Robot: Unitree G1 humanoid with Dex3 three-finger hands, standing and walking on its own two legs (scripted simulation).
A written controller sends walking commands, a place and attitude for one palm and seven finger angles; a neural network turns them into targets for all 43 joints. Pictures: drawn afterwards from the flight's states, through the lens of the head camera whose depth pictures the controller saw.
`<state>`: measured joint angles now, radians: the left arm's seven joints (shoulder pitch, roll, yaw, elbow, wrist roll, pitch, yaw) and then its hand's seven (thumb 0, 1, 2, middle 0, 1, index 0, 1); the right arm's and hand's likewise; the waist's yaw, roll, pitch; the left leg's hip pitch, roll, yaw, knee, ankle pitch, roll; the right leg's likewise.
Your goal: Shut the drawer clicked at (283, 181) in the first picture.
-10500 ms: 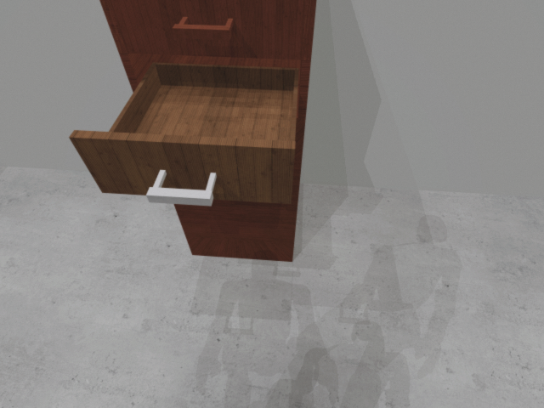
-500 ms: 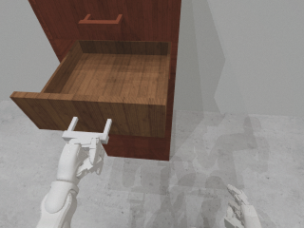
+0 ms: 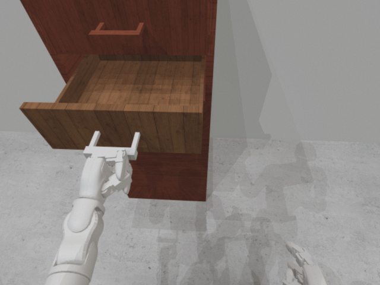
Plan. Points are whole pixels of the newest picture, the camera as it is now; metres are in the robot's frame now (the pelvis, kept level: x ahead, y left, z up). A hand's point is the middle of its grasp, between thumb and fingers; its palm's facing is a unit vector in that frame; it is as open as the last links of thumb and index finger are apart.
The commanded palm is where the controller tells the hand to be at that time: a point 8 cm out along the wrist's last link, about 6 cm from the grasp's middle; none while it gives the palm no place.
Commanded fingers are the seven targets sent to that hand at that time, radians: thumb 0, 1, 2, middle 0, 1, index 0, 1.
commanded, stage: push the drawer shut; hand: left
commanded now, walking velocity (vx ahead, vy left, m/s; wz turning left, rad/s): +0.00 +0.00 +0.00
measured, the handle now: (113, 144) +0.39 +0.19 +0.07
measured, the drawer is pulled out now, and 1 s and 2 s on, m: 0.21 0.08 0.00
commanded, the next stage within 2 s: pull the fist back off the drawer in 1.94 s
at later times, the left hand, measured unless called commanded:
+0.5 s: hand (134, 152) +0.37 +0.14 +0.08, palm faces -0.02 -1.00 -0.05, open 3.1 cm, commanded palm +0.36 +0.19 +0.08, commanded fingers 0.00 0.90 0.90 -1.40 -1.60 -1.40 -1.60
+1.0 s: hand (142, 129) +0.43 +0.14 +0.08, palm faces -0.02 -1.00 -0.04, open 3.2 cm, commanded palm +0.43 +0.19 +0.08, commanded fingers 0.00 0.90 0.90 -1.40 -1.60 -1.40 -1.60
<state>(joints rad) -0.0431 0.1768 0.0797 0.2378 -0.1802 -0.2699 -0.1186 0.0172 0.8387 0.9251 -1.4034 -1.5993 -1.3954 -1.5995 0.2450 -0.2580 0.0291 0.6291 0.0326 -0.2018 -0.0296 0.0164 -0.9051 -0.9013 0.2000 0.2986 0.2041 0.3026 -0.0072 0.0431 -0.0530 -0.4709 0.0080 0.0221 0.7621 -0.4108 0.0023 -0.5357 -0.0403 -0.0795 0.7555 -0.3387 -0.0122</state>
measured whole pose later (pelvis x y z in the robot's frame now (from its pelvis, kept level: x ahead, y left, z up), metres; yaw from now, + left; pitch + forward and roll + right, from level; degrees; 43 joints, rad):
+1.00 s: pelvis -0.01 +0.00 -0.01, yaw -1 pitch +12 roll +0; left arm -0.67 0.27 0.24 0.97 -0.13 -0.40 -0.13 0.02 0.87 0.96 -1.40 -1.60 -1.40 -1.60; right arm 0.33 -0.27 0.02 0.69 0.02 -0.07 -0.01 0.01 -0.91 -0.90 0.20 0.30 0.20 0.30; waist -0.08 0.03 -0.06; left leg -0.60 0.02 0.03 0.80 -0.40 0.00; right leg -0.67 -0.03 -0.07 0.78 -0.31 -0.02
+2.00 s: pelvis -0.02 +0.01 -0.02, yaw +0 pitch +21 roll -2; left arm -1.09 0.48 0.32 1.32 -0.04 -0.40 -0.12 -0.07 0.66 1.00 -1.40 -1.60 -1.39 -1.60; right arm 0.40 -0.29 0.06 0.68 -0.03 -0.03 -0.01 0.01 -0.91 -0.90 0.20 0.30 0.21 0.30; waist -0.21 0.03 -0.07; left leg -0.87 0.02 0.00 0.93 -0.42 0.02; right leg -0.89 -0.03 -0.10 0.84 -0.31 0.00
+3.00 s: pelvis +0.03 +0.01 +0.00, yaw -3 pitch +15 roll -1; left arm -0.61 0.29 0.30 0.82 -0.15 -0.35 -0.14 0.02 0.90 0.90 -1.40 -1.60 -1.39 -1.60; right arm 0.36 -0.26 0.00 0.61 0.02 0.04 0.01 0.01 -0.91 -0.90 0.20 0.30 0.20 0.30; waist -0.09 0.05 -0.11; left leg -0.60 0.04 0.05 0.78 -0.45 0.01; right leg -0.67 0.00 -0.04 0.74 -0.34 0.00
